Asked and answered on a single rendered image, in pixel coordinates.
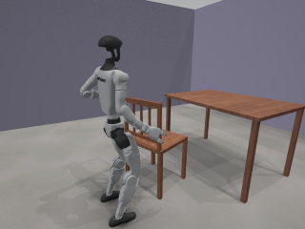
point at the chair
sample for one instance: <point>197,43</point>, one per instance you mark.
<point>144,141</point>

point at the right robot upper arm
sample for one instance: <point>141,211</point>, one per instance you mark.
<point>121,81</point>

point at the right robot forearm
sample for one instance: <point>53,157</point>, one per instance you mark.
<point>130,118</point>

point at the table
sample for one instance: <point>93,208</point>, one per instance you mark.
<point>255,108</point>

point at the left robot shin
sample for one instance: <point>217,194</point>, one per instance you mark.
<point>115,175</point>

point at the right robot hand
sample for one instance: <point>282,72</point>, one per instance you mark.
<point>154,134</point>

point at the left robot forearm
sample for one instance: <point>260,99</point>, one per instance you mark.
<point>94,94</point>

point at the left robot upper arm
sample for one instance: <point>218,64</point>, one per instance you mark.
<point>91,82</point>

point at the robot right foot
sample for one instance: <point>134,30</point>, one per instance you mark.
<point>127,217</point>

